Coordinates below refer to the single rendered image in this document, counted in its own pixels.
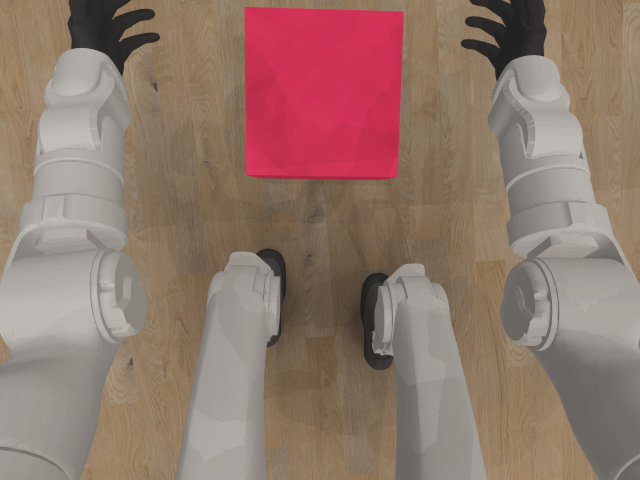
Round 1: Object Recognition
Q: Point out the robot left upper arm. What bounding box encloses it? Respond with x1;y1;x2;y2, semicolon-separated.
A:
0;247;147;480

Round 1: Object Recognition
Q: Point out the robot right upper arm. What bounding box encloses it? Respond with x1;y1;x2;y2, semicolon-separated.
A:
500;257;640;480

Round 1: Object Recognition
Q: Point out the carton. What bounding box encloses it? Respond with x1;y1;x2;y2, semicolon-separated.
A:
245;7;404;180

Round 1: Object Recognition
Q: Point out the robot right hand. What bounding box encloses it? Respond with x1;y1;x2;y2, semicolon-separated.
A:
461;0;547;81

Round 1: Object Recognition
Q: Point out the left robot shin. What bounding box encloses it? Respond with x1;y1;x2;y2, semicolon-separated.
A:
206;252;273;337

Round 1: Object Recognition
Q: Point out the robot left thigh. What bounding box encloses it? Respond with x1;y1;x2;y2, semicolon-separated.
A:
175;265;280;480

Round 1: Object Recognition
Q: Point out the robot left forearm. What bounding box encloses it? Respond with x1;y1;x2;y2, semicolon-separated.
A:
0;48;132;347

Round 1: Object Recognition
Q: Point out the robot left hand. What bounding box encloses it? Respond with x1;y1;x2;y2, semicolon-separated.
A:
68;0;160;76

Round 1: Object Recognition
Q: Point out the robot right forearm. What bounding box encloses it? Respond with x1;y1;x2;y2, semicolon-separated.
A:
488;55;640;290

